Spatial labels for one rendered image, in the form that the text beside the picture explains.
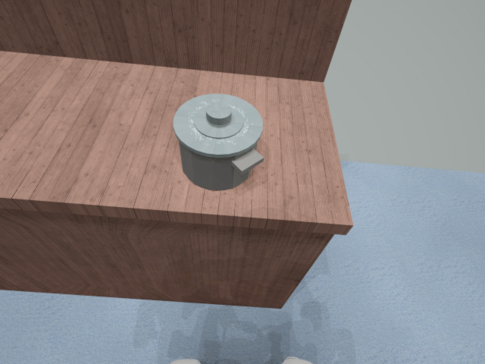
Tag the knob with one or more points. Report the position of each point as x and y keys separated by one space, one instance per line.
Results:
x=218 y=113

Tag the pot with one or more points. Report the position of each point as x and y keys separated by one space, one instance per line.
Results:
x=219 y=173

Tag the lid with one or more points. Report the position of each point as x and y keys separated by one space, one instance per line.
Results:
x=198 y=135

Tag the table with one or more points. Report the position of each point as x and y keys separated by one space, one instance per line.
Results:
x=93 y=197

